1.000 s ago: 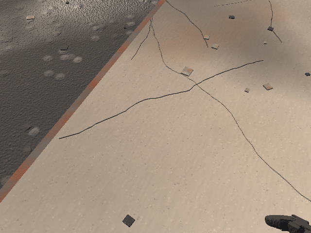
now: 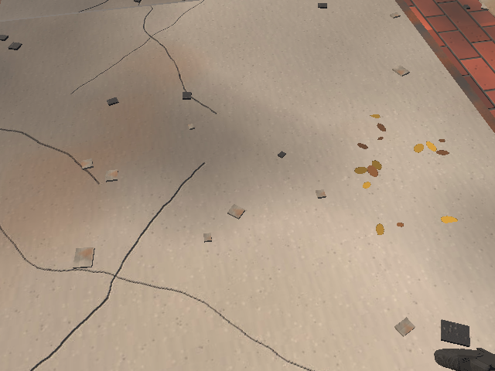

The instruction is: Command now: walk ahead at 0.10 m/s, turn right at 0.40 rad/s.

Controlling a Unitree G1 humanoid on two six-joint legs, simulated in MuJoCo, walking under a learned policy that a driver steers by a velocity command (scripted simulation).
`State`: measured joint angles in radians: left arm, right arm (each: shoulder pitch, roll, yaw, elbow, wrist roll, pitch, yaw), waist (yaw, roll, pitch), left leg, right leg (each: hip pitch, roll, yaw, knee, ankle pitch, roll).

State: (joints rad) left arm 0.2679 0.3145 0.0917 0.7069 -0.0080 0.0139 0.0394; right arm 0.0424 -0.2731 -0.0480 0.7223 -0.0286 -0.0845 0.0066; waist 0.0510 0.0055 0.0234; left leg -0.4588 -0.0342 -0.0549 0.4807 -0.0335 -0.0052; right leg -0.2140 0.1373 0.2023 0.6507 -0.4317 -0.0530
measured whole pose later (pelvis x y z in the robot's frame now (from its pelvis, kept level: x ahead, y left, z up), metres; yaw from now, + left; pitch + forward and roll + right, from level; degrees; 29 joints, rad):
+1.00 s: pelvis +0.08 -0.03 +0.01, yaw -3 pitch -2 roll +0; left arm 0.26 0.22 0.03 0.94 0.01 -0.01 0.02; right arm 0.13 -0.24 -0.04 1.05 0.00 0.02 -0.04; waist -0.01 0.01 0.04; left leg -0.25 0.02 -0.03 0.49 -0.21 -0.04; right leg -0.13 0.03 0.03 0.49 -0.34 -0.02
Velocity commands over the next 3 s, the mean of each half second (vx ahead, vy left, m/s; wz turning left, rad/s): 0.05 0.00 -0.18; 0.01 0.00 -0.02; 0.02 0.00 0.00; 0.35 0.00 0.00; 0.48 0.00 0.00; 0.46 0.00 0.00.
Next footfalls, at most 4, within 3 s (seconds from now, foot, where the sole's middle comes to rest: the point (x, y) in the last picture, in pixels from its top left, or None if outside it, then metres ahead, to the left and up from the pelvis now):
0.30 right None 0.07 -0.14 -0.76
2.16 right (323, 347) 0.53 -0.14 -0.76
2.70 left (244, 241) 0.85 0.09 -0.76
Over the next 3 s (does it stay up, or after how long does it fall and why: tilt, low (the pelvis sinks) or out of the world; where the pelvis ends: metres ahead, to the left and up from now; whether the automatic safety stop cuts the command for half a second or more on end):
stays up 0.82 0.01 0.03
